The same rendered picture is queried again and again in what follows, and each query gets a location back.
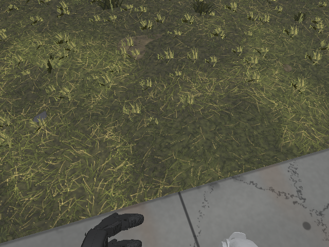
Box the robot left hand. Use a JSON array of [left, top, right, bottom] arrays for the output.
[[81, 213, 144, 247]]

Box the robot right shin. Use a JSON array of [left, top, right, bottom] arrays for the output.
[[228, 232, 246, 241]]

